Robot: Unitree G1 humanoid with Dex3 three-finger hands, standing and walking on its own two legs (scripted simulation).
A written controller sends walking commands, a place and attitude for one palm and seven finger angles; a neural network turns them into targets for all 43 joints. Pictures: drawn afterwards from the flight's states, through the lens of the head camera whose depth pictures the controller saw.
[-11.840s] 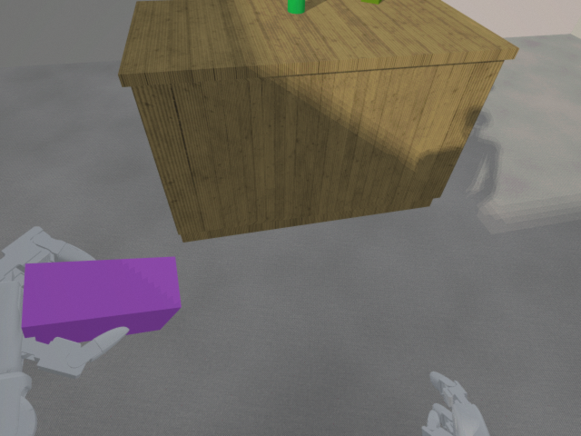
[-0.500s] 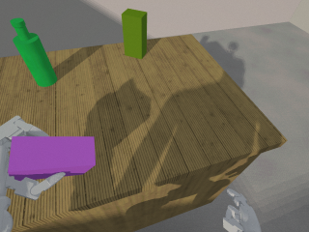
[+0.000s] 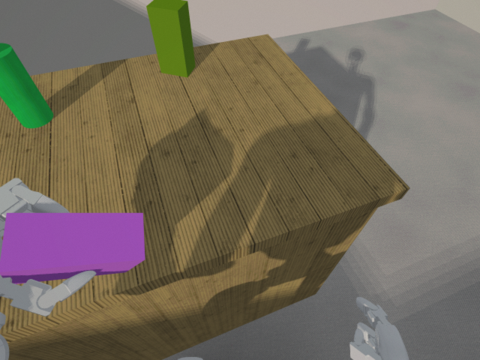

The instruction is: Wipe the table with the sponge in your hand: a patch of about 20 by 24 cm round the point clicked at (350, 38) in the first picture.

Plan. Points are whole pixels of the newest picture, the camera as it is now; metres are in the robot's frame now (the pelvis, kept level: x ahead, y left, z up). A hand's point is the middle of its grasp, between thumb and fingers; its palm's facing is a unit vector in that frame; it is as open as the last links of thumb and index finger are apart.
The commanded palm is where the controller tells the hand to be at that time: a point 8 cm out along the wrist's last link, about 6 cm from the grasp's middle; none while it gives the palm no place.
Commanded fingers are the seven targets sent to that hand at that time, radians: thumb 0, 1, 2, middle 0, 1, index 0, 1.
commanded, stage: come to a stop and stand still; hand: left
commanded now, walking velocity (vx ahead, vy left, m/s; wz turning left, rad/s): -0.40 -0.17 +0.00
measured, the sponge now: (97, 247) +0.23 +0.20 +0.14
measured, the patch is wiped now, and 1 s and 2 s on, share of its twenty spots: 0.00 0.00 0.00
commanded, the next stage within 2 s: look again from close up in 1.10 s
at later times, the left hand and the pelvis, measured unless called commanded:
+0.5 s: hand out of the picture +0.24 +0.31 +0.18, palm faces +0.47 -0.75 -0.48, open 9.9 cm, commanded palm +0.17 +0.30 +0.18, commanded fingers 0.00 0.10 1.30 -1.20 -1.60 -1.20 -1.60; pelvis +0.01 +0.02 +0.00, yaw +0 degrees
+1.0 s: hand out of the picture +0.25 +0.34 +0.16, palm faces +0.43 -0.82 -0.37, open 9.9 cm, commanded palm +0.18 +0.36 +0.18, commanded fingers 0.00 0.10 1.30 -1.20 -1.60 -1.20 -1.60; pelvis +0.02 +0.08 +0.00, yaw +0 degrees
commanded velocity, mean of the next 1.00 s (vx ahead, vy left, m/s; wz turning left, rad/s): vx -0.03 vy -0.01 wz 0.00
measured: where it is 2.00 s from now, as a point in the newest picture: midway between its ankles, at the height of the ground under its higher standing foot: outside the picture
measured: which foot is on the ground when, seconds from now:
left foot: down 0.00-1.00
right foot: down 0.00-1.00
